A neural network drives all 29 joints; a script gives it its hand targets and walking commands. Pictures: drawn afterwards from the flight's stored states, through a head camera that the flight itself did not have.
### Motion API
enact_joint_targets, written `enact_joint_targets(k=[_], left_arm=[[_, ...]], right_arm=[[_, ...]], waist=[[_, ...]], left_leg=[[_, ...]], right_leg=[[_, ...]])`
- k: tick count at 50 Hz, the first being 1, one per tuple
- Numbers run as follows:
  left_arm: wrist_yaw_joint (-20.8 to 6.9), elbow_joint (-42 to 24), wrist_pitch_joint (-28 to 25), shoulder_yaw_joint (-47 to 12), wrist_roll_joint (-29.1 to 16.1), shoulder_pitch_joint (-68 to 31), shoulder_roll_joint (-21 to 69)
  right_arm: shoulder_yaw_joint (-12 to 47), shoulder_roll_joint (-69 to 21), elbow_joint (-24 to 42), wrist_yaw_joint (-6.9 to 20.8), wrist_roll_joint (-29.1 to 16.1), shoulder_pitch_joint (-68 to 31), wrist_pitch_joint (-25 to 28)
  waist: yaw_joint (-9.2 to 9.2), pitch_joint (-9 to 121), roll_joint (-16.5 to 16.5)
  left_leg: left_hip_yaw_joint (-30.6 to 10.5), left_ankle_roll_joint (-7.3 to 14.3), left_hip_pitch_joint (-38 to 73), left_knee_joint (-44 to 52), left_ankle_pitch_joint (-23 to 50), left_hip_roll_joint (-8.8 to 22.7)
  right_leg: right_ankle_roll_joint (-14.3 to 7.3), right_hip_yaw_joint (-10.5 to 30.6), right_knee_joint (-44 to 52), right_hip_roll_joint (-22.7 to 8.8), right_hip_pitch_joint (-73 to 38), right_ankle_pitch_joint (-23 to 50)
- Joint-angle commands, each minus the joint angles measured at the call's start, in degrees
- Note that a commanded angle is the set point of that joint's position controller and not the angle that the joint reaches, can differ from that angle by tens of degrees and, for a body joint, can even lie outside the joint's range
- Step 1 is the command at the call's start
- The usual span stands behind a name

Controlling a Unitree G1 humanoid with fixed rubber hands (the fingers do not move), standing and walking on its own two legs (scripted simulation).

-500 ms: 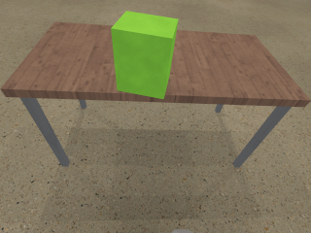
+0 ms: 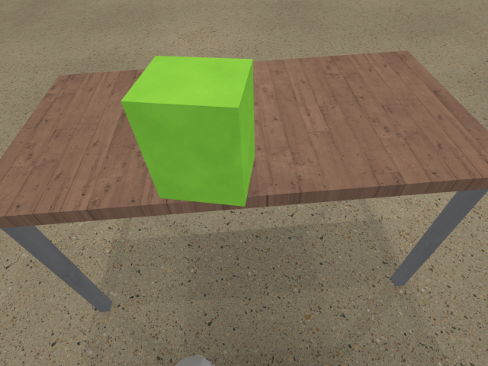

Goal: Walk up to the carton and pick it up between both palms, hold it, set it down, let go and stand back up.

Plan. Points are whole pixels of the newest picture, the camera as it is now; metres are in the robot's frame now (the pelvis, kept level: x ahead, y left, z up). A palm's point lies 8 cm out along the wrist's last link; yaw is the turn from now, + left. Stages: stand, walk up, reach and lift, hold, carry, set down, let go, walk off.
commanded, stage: walk up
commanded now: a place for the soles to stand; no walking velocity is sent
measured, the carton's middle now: (202, 134) +0.57 +0.10 +0.07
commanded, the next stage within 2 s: none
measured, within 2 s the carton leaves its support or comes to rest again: neither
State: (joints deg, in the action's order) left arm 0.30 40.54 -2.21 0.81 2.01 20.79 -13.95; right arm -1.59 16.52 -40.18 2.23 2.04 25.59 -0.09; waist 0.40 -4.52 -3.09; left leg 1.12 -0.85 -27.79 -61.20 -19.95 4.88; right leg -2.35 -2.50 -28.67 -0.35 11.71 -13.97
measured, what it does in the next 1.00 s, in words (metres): walks ahead: left foot, then right foot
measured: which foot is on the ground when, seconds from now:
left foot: up 0.00-0.16, down 0.18-1.00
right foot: down 0.00-0.20, up 0.22-0.44, down 0.46-1.00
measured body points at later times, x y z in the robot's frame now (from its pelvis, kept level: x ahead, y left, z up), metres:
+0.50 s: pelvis +0.09 +0.04 -0.02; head +0.10 +0.04 +0.43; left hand +0.16 +0.29 -0.14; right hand +0.18 -0.22 -0.13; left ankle +0.15 +0.16 -0.74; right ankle +0.10 -0.09 -0.74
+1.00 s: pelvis +0.12 +0.03 +0.00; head +0.13 +0.03 +0.44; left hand +0.22 +0.29 -0.12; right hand +0.21 -0.23 -0.12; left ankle +0.15 +0.16 -0.74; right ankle +0.10 -0.09 -0.74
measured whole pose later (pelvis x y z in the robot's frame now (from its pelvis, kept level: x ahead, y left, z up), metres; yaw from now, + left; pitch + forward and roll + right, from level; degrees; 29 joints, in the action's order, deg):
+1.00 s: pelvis +0.12 +0.03 +0.00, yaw +3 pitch -1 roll +0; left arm -0.5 42.5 1.0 -1.6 -0.4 14.4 -16.0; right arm 0.4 15.6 -41.4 0.5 -0.1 18.8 -0.1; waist -0.6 -1.9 0.2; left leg 0.9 -1.0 -17.1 -30.6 -12.5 2.0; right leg 0.1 -3.9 -30.7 -1.6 11.4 -18.3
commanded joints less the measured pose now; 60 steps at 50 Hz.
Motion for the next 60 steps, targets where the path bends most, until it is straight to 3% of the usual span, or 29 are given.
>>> enact_joint_targets(k=[1,5,6,8,9,10,11,12,13,16,19,21,22,23,24,25,26,28,31,34,45,60], left_arm=[[0.2,-2.7,-2.2,3.2,-0.2,1.6,-9.8],[-0.3,-2.1,-1.3,3.0,-0.3,2.2,-11.0],[-0.3,-2.1,-0.8,2.8,-0.4,1.5,-11.3],[-0.3,-3.0,-0.2,2.0,-0.9,0.8,-10.5],[-0.5,-3.3,-0.1,0.8,-1.2,2.8,-8.7],[-0.5,-4.2,0.2,-0.7,-0.8,6.0,-4.6],[0.3,-3.9,2.1,-0.5,-0.9,10.5,-4.8],[1.0,-3.3,3.6,0.2,-0.7,6.5,-7.7],[1.0,-4.4,4.1,0.9,-0.3,3.2,-8.8],[0.5,-2.9,3.3,1.0,-1.0,6.0,-7.3],[0.0,-2.5,2.9,1.0,-0.8,5.8,-6.4],[-0.2,-2.5,2.3,1.3,-0.7,6.2,-6.1],[-0.3,-3.0,2.0,1.7,-0.3,5.6,-6.6],[-0.2,-3.7,1.7,1.9,-0.2,4.5,-7.9],[0.0,-4.5,1.5,2.5,-0.3,1.9,-10.8],[-0.1,-4.3,1.8,3.0,-2.4,-2.7,-13.2],[-0.3,-4.2,1.7,2.2,-3.2,-5.4,-11.3],[-0.6,-4.0,1.1,0.7,-3.2,-4.9,-8.5],[-0.7,-3.6,1.0,0.6,-2.6,-3.5,-8.8],[-0.6,-3.5,1.2,0.6,-2.4,-3.7,-9.4],[-0.3,-3.0,1.9,0.3,-2.4,-5.7,-10.0],[-0.6,-1.2,1.7,0.3,-2.2,-4.6,-9.7]], right_arm=[[-1.6,3.1,4.6,0.5,0.1,2.5,1.3],[-1.6,1.5,5.8,-0.4,0.2,-0.8,1.9],[-1.8,1.8,5.7,-0.9,0.1,0.2,2.1],[-2.8,4.3,4.4,-1.7,0.3,4.8,2.8],[-3.2,6.5,4.5,-2.2,0.3,6.2,3.1],[-4.0,9.6,5.8,-2.6,1.1,8.0,3.2],[-4.2,12.1,6.7,-3.1,-0.9,5.8,2.0],[-4.3,11.5,6.9,-3.4,-2.4,1.3,1.1],[-3.6,9.9,7.0,-3.5,-2.2,0.4,0.5],[-2.6,9.1,6.9,-3.7,-0.5,-4.1,-0.1],[-2.3,8.5,6.5,-3.4,-0.8,-5.4,-0.2],[-1.8,8.7,6.4,-3.2,-1.7,-8.8,-0.5],[-1.5,8.1,6.5,-2.9,-2.1,-8.7,-0.5],[-1.0,7.0,6.4,-2.5,-2.9,-8.2,-0.5],[-0.3,4.6,7.0,-2.0,-3.8,-6.5,-0.4],[-0.3,3.4,5.6,-2.1,-3.7,-4.2,-0.6],[-0.8,4.3,4.6,-2.0,-2.5,-4.3,-0.6],[-0.7,5.5,4.1,-1.8,-2.1,-5.2,0.4],[-0.6,6.7,3.1,-1.9,-2.0,-4.4,1.6],[-0.4,6.5,2.9,-2.1,-2.1,-4.7,1.6],[-0.4,6.9,3.0,-2.1,-2.2,-4.7,1.2],[-0.7,7.4,2.9,-2.2,-2.1,-6.3,1.2]], waist=[[0.73,-2.3,10.7],[1.41,0.4,11.7],[0.42,1.8,10.3],[-2.12,4.7,4.2],[-2.93,6.4,0.2],[-3.81,11.0,-9.7],[-1.99,11.0,-8.2],[-2.63,9.1,-6.9],[-3.41,5.0,-5.7],[-0.93,2.9,-6.5],[-0.99,5.4,-6.1],[0.97,5.4,-5.0],[1.56,5.1,-3.7],[1.73,4.3,-1.6],[0.47,2.2,4.3],[-2.02,0.3,7.6],[-2.86,-1.6,7.5],[-1.87,-0.7,7.3],[-1.02,3.8,7.3],[-0.60,5.8,5.4],[-0.58,5.3,2.4],[-0.71,4.3,2.4]], left_leg=[[-0.3,-0.8,-2.3,11.4,4.7,1.7],[2.7,0.0,7.3,21.7,10.8,-1.8],[2.8,0.6,11.4,24.8,13.8,-2.7],[2.5,2.3,22.2,32.5,21.7,-4.3],[-1.2,3.9,27.0,34.2,25.1,-0.6],[-18.1,8.1,31.1,36.4,26.3,13.2],[-26.3,16.1,24.8,38.5,24.9,19.6],[-26.3,18.9,18.1,40.8,15.2,19.0],[-23.2,17.7,14.2,43.2,9.7,15.3],[-13.6,13.2,10.7,41.5,8.7,9.6],[-11.7,11.8,10.5,39.4,7.4,7.8],[-9.4,9.6,5.2,36.9,4.0,6.7],[-9.0,7.7,2.0,36.3,0.0,6.3],[-8.4,5.2,-1.8,36.2,-4.2,5.6],[-5.5,2.3,-2.3,33.9,-6.7,2.3],[-1.1,1.3,10.7,29.7,-3.6,-1.8],[-2.4,1.4,15.9,30.1,0.3,-1.4],[-4.1,1.6,15.1,32.9,8.7,0.4],[-4.7,2.5,12.3,33.5,13.6,1.3],[-3.9,2.5,13.2,33.5,16.8,1.2],[-4.7,3.1,13.2,34.0,18.1,1.4],[-6.5,3.2,12.7,35.5,13.0,1.0]], right_leg=[[-11.6,10.4,13.7,-12.5,1.9,5.4],[-10.0,5.9,6.1,-11.5,3.8,19.3],[-8.6,5.2,2.0,-11.1,4.6,22.2],[-4.0,4.6,-6.2,-8.8,8.1,15.2],[-1.8,3.0,-12.1,-6.5,11.2,9.6],[1.4,-1.6,-26.0,-2.0,15.6,-11.8],[3.4,1.5,-30.5,-0.6,12.6,-24.4],[3.5,3.4,-33.2,-2.5,12.6,-24.7],[3.5,4.1,-33.2,-2.5,13.7,-24.1],[3.9,3.2,-22.7,-3.2,11.1,-18.8],[4.2,0.6,-13.5,-1.5,6.5,-12.7],[3.2,-0.8,-3.7,-0.9,-1.2,-1.3],[2.0,0.3,0.0,-1.0,-4.3,1.5],[0.5,4.8,1.8,-3.7,-5.9,2.0],[-1.8,13.9,6.8,-10.2,-1.6,-7.4],[-3.8,16.3,11.9,-13.1,13.5,-20.0],[-3.0,13.9,12.4,-11.4,17.9,-22.4],[-0.6,8.9,9.2,-7.9,12.7,-8.6],[-0.5,6.9,5.6,-7.1,3.3,2.6],[-0.8,5.8,3.8,-7.1,0.5,7.1],[-0.2,4.5,3.6,-6.6,0.7,4.3],[0.3,3.5,5.4,-6.3,1.7,-1.2]])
